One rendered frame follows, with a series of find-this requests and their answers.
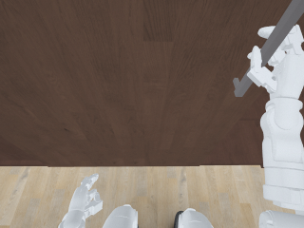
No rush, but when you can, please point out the robot left hand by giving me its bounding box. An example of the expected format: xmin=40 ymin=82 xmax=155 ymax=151
xmin=68 ymin=173 xmax=103 ymax=218

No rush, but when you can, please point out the robot left thigh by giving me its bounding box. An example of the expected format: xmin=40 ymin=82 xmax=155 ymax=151
xmin=103 ymin=205 xmax=138 ymax=228

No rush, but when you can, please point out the robot right shin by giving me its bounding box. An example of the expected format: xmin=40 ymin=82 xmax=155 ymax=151
xmin=183 ymin=208 xmax=196 ymax=213

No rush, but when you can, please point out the left robot forearm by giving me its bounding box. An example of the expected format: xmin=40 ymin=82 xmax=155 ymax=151
xmin=58 ymin=210 xmax=86 ymax=228

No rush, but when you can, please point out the wardrobe door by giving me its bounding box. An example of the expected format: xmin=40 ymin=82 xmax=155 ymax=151
xmin=0 ymin=0 xmax=304 ymax=167
xmin=0 ymin=136 xmax=37 ymax=161

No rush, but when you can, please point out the robot right upper arm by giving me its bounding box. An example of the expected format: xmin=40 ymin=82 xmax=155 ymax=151
xmin=258 ymin=210 xmax=304 ymax=228

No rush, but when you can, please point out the robot right hand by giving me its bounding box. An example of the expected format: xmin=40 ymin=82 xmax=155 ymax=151
xmin=247 ymin=24 xmax=304 ymax=100

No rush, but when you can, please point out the handle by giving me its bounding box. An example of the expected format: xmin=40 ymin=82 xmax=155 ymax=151
xmin=233 ymin=0 xmax=304 ymax=97

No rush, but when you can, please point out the right robot forearm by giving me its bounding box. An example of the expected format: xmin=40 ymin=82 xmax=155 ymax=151
xmin=260 ymin=96 xmax=304 ymax=216

